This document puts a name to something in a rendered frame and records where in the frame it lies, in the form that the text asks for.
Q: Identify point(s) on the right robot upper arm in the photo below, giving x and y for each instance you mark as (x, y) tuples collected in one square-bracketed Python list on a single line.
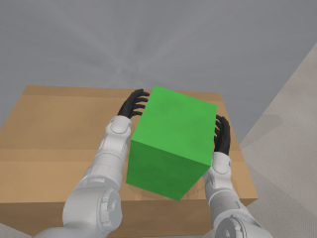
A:
[(233, 227)]

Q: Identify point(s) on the robot left hand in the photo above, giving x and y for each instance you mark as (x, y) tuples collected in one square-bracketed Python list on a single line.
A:
[(130, 105)]

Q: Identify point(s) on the robot right hand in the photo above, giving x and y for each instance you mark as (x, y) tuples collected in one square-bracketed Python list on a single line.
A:
[(223, 140)]

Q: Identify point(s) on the left robot forearm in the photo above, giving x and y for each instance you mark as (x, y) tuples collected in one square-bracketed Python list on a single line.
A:
[(109, 160)]

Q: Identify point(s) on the right robot forearm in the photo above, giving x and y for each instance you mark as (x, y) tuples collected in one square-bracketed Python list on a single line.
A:
[(220, 194)]

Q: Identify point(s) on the left robot upper arm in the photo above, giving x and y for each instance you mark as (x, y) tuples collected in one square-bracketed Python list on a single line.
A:
[(89, 212)]

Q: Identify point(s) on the carton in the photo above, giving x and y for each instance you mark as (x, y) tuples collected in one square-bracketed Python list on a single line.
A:
[(172, 146)]

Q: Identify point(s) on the pedestal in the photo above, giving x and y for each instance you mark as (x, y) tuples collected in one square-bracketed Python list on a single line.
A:
[(50, 139)]

